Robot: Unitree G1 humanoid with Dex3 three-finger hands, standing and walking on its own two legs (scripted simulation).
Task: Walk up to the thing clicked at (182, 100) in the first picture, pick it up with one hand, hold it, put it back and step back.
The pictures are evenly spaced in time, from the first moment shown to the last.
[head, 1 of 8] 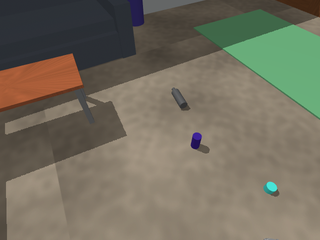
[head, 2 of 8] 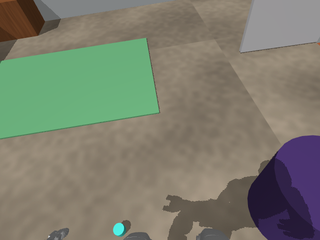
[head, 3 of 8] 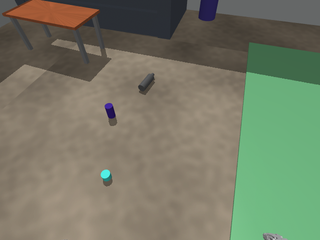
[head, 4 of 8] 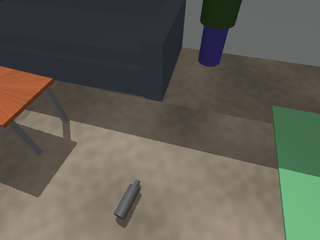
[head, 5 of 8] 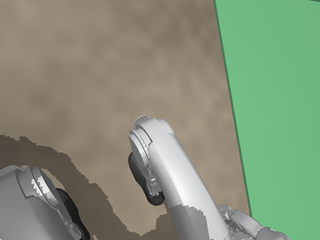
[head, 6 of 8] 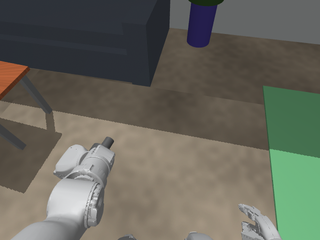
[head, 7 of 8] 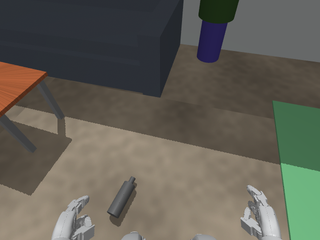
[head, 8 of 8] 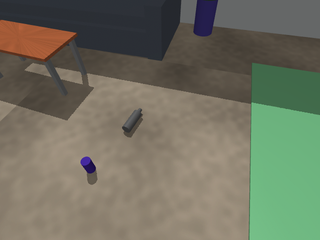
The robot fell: no
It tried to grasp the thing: yes
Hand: left
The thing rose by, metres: 0.67
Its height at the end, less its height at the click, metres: +0.00
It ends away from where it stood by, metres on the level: 0.01
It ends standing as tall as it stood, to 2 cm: yes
